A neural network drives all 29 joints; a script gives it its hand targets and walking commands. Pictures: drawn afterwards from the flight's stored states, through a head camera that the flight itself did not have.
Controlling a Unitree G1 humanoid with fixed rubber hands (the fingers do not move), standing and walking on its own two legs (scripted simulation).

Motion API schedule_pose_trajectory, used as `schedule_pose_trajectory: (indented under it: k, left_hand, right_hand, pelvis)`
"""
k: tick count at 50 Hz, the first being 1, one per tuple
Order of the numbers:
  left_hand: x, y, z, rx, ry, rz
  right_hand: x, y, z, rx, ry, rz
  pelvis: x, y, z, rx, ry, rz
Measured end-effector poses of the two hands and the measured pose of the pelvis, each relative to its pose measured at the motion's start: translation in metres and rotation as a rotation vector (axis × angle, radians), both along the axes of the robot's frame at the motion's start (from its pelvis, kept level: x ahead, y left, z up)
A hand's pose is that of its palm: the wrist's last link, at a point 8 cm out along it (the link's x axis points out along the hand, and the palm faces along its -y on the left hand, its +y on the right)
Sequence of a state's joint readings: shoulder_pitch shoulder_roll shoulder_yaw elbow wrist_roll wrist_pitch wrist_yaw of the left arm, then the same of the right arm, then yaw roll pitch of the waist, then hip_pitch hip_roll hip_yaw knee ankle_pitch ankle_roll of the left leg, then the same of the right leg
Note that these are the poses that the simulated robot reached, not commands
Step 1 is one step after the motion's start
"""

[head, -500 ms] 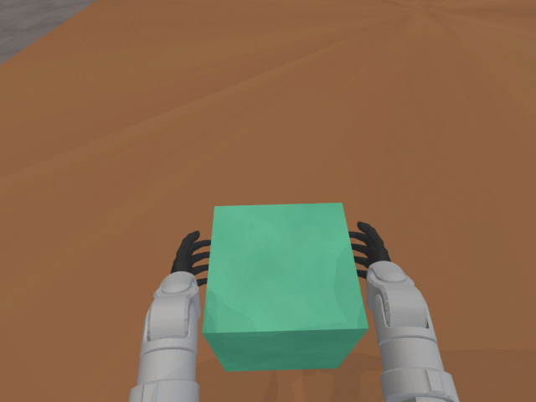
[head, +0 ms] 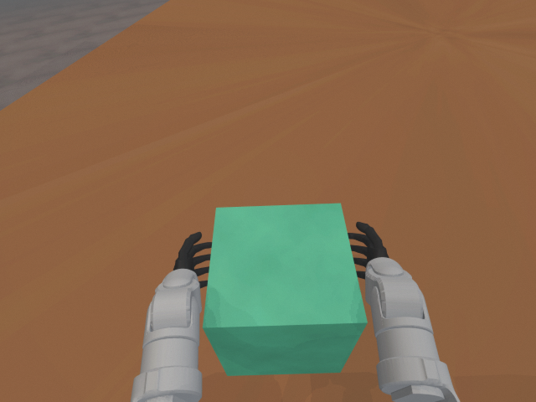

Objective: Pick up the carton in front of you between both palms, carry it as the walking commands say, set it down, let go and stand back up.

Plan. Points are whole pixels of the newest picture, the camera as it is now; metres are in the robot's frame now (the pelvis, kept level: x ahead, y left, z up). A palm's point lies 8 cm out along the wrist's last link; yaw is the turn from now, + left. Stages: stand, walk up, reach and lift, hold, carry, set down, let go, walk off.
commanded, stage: set down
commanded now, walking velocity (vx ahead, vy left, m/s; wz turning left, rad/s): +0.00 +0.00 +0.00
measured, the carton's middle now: (281, 294) +0.30 +0.00 -0.04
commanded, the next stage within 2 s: none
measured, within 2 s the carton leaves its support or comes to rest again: neither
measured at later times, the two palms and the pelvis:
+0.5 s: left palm (204, 291) +0.35 +0.15 -0.09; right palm (355, 286) +0.34 -0.15 -0.09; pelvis -0.03 -0.01 -0.04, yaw +2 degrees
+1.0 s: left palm (225, 299) +0.41 +0.14 -0.24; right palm (348, 304) +0.38 -0.16 -0.24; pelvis -0.04 +0.01 -0.16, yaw +2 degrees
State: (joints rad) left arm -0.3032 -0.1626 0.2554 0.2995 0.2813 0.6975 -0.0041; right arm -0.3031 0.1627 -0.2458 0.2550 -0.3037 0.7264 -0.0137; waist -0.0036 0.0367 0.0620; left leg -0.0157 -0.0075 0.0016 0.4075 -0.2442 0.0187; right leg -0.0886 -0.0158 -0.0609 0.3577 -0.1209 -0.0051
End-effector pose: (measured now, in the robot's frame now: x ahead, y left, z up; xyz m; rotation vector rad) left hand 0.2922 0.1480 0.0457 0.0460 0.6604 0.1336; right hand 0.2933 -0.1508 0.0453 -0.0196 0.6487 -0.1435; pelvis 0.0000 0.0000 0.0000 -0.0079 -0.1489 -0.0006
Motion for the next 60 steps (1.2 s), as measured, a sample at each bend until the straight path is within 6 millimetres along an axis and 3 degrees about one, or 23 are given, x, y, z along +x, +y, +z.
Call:
schedule_pose_trajectory:
  k: [6,14,19,27,31,46,60]
  left_hand:
    - [0.005,-0.004,-0.003,-0.033,0.0,0.021]
    - [0.029,0.0,-0.022,-0.016,0.011,0.031]
    - [0.042,0.005,-0.061,0.009,0.042,0.013]
    - [0.059,0.002,-0.158,0.009,0.036,-0.044]
    - [0.071,0.0,-0.196,-0.014,0.01,-0.051]
    - [0.114,-0.009,-0.263,-0.059,0.023,-0.071]
    - [0.141,-0.019,-0.359,-0.045,0.03,-0.122]
  right_hand:
    - [0.005,-0.004,-0.002,0.041,-0.001,-0.03]
    - [0.037,0.001,-0.019,0.051,0.009,-0.015]
    - [0.048,0.006,-0.06,0.028,0.038,-0.003]
    - [0.047,0.002,-0.158,0.015,0.031,-0.05]
    - [0.054,0.001,-0.194,0.033,0.003,-0.082]
    - [0.083,-0.007,-0.26,0.049,0.011,-0.144]
    - [0.1,-0.016,-0.354,0.039,0.018,-0.175]
  pelvis:
    - [-0.011,-0.003,-0.005,0.003,-0.01,0.016]
    - [-0.023,-0.009,-0.015,0.003,0.023,0.042]
    - [-0.027,-0.01,-0.024,0.002,0.137,0.04]
    - [-0.036,-0.007,-0.049,0.0,0.406,0.04]
    - [-0.037,-0.004,-0.071,-0.003,0.544,0.04]
    - [-0.038,0.009,-0.143,-0.014,0.817,0.039]
    - [-0.054,0.008,-0.222,-0.019,0.945,0.043]
